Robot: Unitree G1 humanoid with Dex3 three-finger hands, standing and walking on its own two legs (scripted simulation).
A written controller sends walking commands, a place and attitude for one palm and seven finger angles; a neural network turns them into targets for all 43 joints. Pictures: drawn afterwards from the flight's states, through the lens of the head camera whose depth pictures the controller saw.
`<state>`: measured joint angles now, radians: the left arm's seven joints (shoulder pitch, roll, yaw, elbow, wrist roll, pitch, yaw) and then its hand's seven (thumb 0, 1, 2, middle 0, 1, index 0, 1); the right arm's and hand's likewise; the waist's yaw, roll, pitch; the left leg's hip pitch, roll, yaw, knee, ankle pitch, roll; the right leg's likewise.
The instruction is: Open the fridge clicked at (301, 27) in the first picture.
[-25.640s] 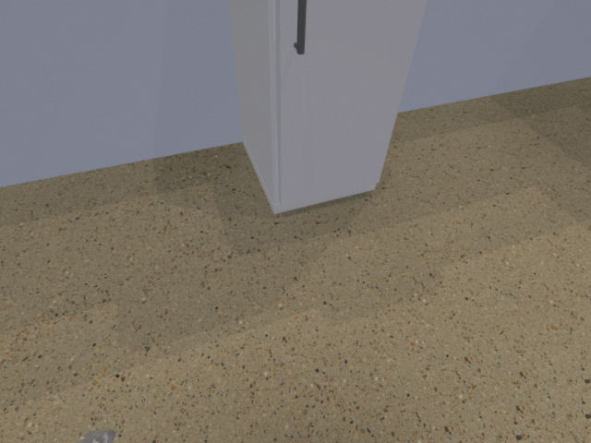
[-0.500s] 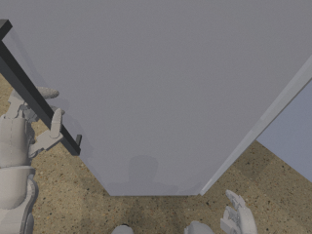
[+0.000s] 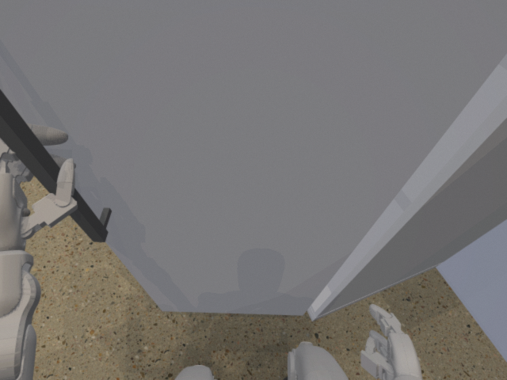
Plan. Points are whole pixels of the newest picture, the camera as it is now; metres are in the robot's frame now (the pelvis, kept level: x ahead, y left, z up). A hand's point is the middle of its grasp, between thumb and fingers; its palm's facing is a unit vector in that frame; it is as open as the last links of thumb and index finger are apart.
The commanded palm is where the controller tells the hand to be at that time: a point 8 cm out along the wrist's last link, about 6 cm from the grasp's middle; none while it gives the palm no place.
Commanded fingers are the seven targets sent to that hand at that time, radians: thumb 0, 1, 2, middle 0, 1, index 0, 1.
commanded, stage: walk backward, drawing the door open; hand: left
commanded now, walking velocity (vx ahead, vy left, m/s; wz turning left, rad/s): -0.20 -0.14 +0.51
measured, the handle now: (56, 162) +0.33 +0.27 +0.17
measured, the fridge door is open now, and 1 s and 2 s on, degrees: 67 70 70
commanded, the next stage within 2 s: stop walking and hold the door back in 0.02 s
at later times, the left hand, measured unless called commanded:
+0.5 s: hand (56, 233) +0.24 +0.23 +0.17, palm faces +0.60 -0.76 -0.24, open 5.7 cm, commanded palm +0.21 +0.27 +0.15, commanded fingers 0.00 0.90 0.90 -0.45 -1.40 -0.45 -1.40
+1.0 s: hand (66, 198) +0.28 +0.23 +0.18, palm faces +0.54 -0.81 -0.23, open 5.2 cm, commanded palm +0.22 +0.28 +0.15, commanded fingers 0.00 0.90 0.90 -0.45 -1.40 -0.45 -1.40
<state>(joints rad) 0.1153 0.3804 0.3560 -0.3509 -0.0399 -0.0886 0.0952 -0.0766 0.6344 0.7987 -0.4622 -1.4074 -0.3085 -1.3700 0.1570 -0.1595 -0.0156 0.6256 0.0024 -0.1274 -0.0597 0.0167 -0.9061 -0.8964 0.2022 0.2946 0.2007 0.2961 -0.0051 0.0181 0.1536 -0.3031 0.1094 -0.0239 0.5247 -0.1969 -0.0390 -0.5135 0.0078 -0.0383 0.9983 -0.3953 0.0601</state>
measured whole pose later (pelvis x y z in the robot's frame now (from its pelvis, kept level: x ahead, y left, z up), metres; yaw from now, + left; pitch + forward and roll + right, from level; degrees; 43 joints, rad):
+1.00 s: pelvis -0.11 -0.11 +0.00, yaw +10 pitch -2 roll +1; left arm -0.74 0.52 0.40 0.95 0.01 -0.19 0.03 -0.06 0.69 0.81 -0.45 -1.40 -0.45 -1.43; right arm 0.28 -0.29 0.01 0.78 0.04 -0.08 -0.10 0.02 -0.90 -0.90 0.21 0.30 0.20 0.30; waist -0.07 0.03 0.08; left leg -0.42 0.03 0.03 0.87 -0.41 0.00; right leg -0.28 -0.02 -0.04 0.54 -0.22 -0.02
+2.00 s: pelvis -0.08 -0.08 -0.01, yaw +8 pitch +5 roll +0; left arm -0.50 0.48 0.38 0.58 -0.02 -0.25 -0.03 -0.01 -0.46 0.24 -0.43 -1.33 -0.35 -1.27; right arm 0.29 -0.27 0.00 0.71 0.02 -0.12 -0.08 0.02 -0.90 -0.90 0.20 0.29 0.20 0.30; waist -0.02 -0.01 -0.02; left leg -0.44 0.05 0.05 0.62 -0.27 -0.01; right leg -0.41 -0.01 -0.03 0.61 -0.29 0.00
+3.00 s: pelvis -0.07 -0.06 -0.02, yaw +8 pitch +8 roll -2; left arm -0.29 0.58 0.57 0.48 -0.16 -0.23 -0.26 -0.01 -0.55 0.20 -0.25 -1.15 -0.26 -1.15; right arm 0.32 -0.26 0.01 0.65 0.03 -0.06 -0.11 0.02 -0.90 -0.90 0.21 0.30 0.20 0.30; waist -0.01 0.01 -0.08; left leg -0.50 0.05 0.04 0.71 -0.34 0.02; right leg -0.44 -0.02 -0.04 0.64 -0.33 0.03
